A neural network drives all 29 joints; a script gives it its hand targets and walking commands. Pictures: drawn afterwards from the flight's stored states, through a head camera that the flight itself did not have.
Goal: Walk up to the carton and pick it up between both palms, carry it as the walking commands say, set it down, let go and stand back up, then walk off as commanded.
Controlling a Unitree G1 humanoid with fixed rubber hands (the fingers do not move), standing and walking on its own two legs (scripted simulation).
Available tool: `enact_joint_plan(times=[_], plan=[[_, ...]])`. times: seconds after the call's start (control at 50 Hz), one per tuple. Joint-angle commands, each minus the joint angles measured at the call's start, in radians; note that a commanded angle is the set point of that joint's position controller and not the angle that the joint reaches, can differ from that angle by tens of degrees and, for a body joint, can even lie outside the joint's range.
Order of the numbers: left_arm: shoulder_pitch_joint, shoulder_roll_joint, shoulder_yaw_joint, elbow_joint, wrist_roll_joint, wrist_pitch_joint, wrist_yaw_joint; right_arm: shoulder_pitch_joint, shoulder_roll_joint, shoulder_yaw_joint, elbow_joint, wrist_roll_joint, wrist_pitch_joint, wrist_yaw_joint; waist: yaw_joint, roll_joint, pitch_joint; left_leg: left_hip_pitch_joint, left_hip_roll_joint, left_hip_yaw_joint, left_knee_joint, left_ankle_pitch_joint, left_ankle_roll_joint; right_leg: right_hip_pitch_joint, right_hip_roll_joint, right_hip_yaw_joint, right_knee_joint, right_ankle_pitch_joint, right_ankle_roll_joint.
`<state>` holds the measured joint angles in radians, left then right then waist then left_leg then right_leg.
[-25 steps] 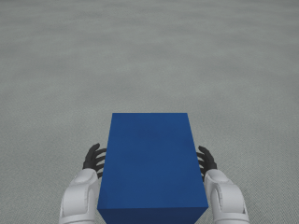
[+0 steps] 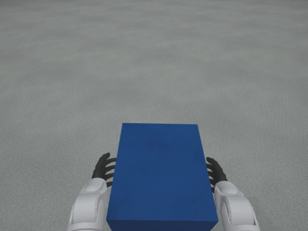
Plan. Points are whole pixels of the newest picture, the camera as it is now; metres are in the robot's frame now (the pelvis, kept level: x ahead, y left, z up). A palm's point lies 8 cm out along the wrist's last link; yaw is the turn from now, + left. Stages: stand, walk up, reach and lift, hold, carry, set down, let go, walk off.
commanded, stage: hold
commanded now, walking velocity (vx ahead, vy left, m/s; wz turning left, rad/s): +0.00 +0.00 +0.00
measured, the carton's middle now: (158, 186) +0.28 -0.02 -0.05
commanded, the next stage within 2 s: set down in 0.50 s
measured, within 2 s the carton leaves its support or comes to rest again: neither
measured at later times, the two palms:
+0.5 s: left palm (105, 169) +0.29 +0.11 +0.05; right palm (226, 171) +0.26 -0.20 +0.04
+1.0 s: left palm (109, 179) +0.30 +0.11 -0.01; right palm (218, 181) +0.26 -0.19 -0.02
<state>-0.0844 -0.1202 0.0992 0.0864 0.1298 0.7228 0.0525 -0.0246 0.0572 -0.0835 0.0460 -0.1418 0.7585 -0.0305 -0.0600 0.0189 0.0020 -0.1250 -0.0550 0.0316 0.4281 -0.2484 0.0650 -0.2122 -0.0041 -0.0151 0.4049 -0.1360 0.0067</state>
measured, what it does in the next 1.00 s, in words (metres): stands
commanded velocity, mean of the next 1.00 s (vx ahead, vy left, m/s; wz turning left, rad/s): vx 0.00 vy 0.00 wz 0.00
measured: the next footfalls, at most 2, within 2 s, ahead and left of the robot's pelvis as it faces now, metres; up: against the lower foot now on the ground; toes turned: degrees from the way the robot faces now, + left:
none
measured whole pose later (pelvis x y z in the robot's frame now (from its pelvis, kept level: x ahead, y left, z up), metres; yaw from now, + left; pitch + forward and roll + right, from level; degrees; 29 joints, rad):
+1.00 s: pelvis -0.01 -0.02 -0.01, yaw +2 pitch -1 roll +0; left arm -0.35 -0.14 0.33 0.52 0.27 0.47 -0.04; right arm -0.25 0.12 -0.28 0.40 -0.21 0.56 -0.03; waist -0.07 0.03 0.02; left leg -0.28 -0.04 -0.01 0.60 -0.31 0.04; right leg -0.34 0.02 -0.05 0.55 -0.19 -0.03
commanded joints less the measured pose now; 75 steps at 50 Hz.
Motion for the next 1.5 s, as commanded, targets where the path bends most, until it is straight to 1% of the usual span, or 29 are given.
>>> enact_joint_plan(times=[0.0,0.02,0.08,0.1,0.16,0.18,0.22,0.24,0.3,0.32,0.48,0.5,0.52,0.58,0.64,0.66,0.7,0.72,0.76,0.78,0.94,1.04,1.18,1.24,1.28,1.32,1.38,1.44,1.48], plan=[[-0.528,-0.729,-0.587,-0.181,-0.21,-0.073,-0.159,-0.566,0.636,0.5,-0.22,0.206,-0.105,0.206,-0.031,-0.006,-0.392,0.117,0.02,-0.159,-0.049,0.465,-0.052,0.189,0.083,0.071,0.021,0.246,-0.039],[-0.554,-0.716,-0.556,-0.146,-0.195,-0.069,-0.158,-0.598,0.625,0.49,-0.18,0.199,-0.096,0.213,-0.023,-0.051,-0.325,0.049,0.027,-0.167,-0.072,0.33,-0.044,0.206,0.078,0.066,0.025,0.174,-0.038],[-0.589,-0.771,-0.497,-0.034,-0.161,-0.06,-0.169,-0.721,0.69,0.492,-0.122,0.219,-0.095,0.233,0.03,-0.045,-0.261,-0.037,0.03,-0.166,-0.089,0.151,-0.03,0.257,0.07,0.089,0.027,0.076,-0.043],[-0.621,-0.789,-0.493,-0.002,-0.152,-0.057,-0.173,-0.761,0.691,0.469,-0.109,0.218,-0.1,0.24,0.027,0.005,-0.247,-0.053,0.026,-0.165,-0.097,0.096,-0.031,0.27,0.068,0.094,0.023,0.044,-0.048],[-0.761,-0.814,-0.425,0.087,-0.13,-0.067,-0.199,-0.885,0.762,0.409,0.014,0.194,-0.09,0.256,0.017,-0.069,-0.208,-0.103,0.041,-0.192,-0.12,-0.093,-0.011,0.283,0.056,0.108,0.017,-0.075,-0.033],[-0.809,-0.823,-0.416,0.12,-0.122,-0.064,-0.218,-0.888,0.817,0.386,0.073,0.181,-0.083,0.256,0.017,-0.051,-0.191,-0.109,0.027,-0.171,-0.107,-0.12,-0.006,0.291,0.052,0.119,-0.001,-0.12,-0.032],[-0.854,-0.87,-0.409,0.152,-0.123,-0.074,-0.239,-0.905,0.855,0.348,0.11,0.166,-0.084,0.264,-0.023,-0.056,-0.211,-0.081,0.038,-0.186,-0.127,-0.104,-0.012,0.297,0.048,0.119,-0.004,-0.073,-0.027],[-0.892,-0.88,-0.403,0.163,-0.113,-0.076,-0.25,-0.95,0.893,0.358,0.106,0.176,-0.096,0.267,0.004,-0.034,-0.234,-0.071,0.026,-0.171,-0.115,-0.084,-0.01,0.3,0.048,0.123,-0.014,-0.071,-0.028],[-0.9,-0.893,-0.346,0.245,-0.087,-0.077,-0.278,-1.026,0.935,0.334,0.132,0.167,-0.088,0.27,0.0,-0.086,-0.221,-0.072,0.027,-0.174,-0.112,-0.079,-0.002,0.319,0.045,0.132,-0.034,-0.1,-0.02],[-0.916,-0.913,-0.346,0.232,-0.086,-0.077,-0.286,-0.997,0.964,0.322,0.151,0.166,-0.086,0.275,0.005,-0.042,-0.215,-0.072,0.036,-0.177,-0.123,-0.06,-0.01,0.321,0.039,0.135,-0.041,-0.066,-0.015],[-0.872,-0.895,-0.3,0.249,-0.062,-0.087,-0.328,-0.964,1.026,0.357,0.144,0.165,-0.078,0.268,0.023,-0.086,-0.253,0.013,0.006,-0.146,-0.091,0.04,0.0,0.325,0.028,0.164,-0.076,-0.029,-0.006],[-0.843,-0.994,-0.417,0.254,-0.096,-0.084,-0.337,-0.943,1.055,0.419,0.147,0.203,-0.078,0.267,0.034,0.05,-0.341,-0.045,0.014,-0.147,-0.077,0.044,-0.008,0.344,0.034,0.138,-0.048,-0.026,-0.037],[-0.821,-0.991,-0.404,0.269,-0.094,-0.082,-0.338,-0.899,1.055,0.41,0.162,0.197,-0.076,0.263,0.03,0.084,-0.293,-0.061,0.018,-0.155,-0.082,0.076,-0.006,0.338,0.034,0.134,-0.027,0.038,-0.042],[-0.813,-0.969,-0.365,0.298,-0.093,-0.109,-0.35,-0.903,1.045,0.376,0.169,0.176,-0.085,0.259,0.016,-0.022,-0.215,-0.118,0.012,-0.159,-0.066,0.016,0.003,0.292,0.033,0.14,-0.037,-0.037,-0.036],[-0.84,-1.007,-0.403,0.272,-0.117,-0.144,-0.36,-0.903,1.045,0.404,0.119,0.184,-0.121,0.255,-0.008,-0.024,-0.29,-0.118,0.0,-0.158,-0.037,0.071,0.0,0.294,0.035,0.134,-0.007,0.055,-0.037],[-0.826,-0.993,-0.392,0.278,-0.112,-0.15,-0.359,-0.908,1.047,0.397,0.127,0.187,-0.124,0.249,0.0,-0.013,-0.281,-0.135,0.001,-0.156,-0.029,0.051,0.001,0.309,0.027,0.149,-0.009,0.024,-0.036],[-0.815,-0.99,-0.38,0.297,-0.109,-0.17,-0.357,-0.891,1.038,0.397,0.143,0.168,-0.134,0.247,-0.009,-0.081,-0.285,-0.15,0.002,-0.166,-0.025,0.048,0.003,0.304,0.034,0.133,0.007,0.051,-0.029],[-0.832,-0.999,-0.41,0.266,-0.119,-0.189,-0.355,-0.871,1.047,0.405,0.132,0.176,-0.15,0.248,-0.015,-0.043,-0.337,-0.15,0.001,-0.169,-0.013,0.065,0.006,0.324,0.033,0.141,0.019,0.1,-0.039],[-0.823,-0.993,-0.408,0.271,-0.119,-0.207,-0.352,-0.865,1.043,0.417,0.116,0.178,-0.17,0.242,-0.017,-0.075,-0.368,-0.162,0.001,-0.168,0.001,0.076,0.005,0.333,0.028,0.146,0.036,0.136,-0.032],[-0.844,-0.971,-0.382,0.281,-0.111,-0.22,-0.35,-0.876,1.038,0.409,0.162,0.18,-0.177,0.241,0.003,-0.069,-0.339,-0.197,-0.004,-0.166,0.008,0.054,0.002,0.315,0.025,0.159,0.04,0.114,-0.032],[-0.794,-1.001,-0.327,0.427,-0.063,-0.29,-0.326,-0.908,1.021,0.396,0.229,0.166,-0.277,0.244,0.007,-0.008,-0.364,-0.295,-0.003,-0.18,0.055,0.05,-0.001,0.264,0.032,0.149,0.13,0.167,-0.042],[-0.815,-1.001,-0.324,0.439,-0.045,-0.338,-0.307,-0.87,1.0,0.345,0.294,0.125,-0.326,0.246,-0.021,0.002,-0.44,-0.327,-0.011,-0.184,0.096,0.115,-0.012,0.179,0.055,0.135,0.184,0.216,-0.043],[-0.841,-1.018,-0.299,0.492,-0.024,-0.403,-0.276,-0.948,0.957,0.328,0.325,0.102,-0.403,0.254,-0.011,0.01,-0.556,-0.398,-0.016,-0.187,0.194,0.115,-0.024,0.034,0.073,0.118,0.29,0.156,-0.048],[-0.89,-0.993,-0.304,0.474,-0.033,-0.435,-0.267,-0.928,0.94,0.291,0.374,0.083,-0.429,0.252,-0.035,0.013,-0.567,-0.462,-0.022,-0.181,0.232,0.112,-0.029,-0.022,0.08,0.116,0.324,0.16,-0.051],[-0.864,-0.997,-0.28,0.515,-0.024,-0.44,-0.258,-0.97,0.935,0.299,0.364,0.092,-0.449,0.258,-0.01,0.009,-0.594,-0.438,-0.024,-0.184,0.25,0.143,-0.026,-0.094,0.085,0.111,0.351,0.149,-0.046],[-0.92,-0.987,-0.305,0.492,-0.034,-0.461,-0.256,-0.924,0.93,0.265,0.409,0.066,-0.463,0.258,-0.042,0.008,-0.624,-0.48,-0.024,-0.18,0.276,0.15,-0.032,-0.122,0.091,0.107,0.374,0.172,-0.053],[-0.922,-0.986,-0.289,0.514,-0.028,-0.483,-0.246,-1.009,0.923,0.292,0.376,0.08,-0.492,0.26,-0.002,-0.002,-0.681,-0.526,-0.034,-0.179,0.312,0.136,-0.03,-0.148,0.091,0.114,0.421,0.152,-0.045],[-0.931,-0.996,-0.296,0.532,-0.033,-0.493,-0.242,-1.001,0.926,0.286,0.392,0.069,-0.501,0.258,-0.031,-0.022,-0.709,-0.566,-0.041,-0.182,0.35,0.109,-0.031,-0.233,0.099,0.103,0.462,0.126,-0.041],[-0.93,-0.99,-0.277,0.546,-0.032,-0.502,-0.241,-1.023,0.926,0.301,0.397,0.08,-0.51,0.256,-0.004,-0.018,-0.742,-0.593,-0.05,-0.168,0.381,0.119,-0.033,-0.247,0.099,0.108,0.482,0.132,-0.041]])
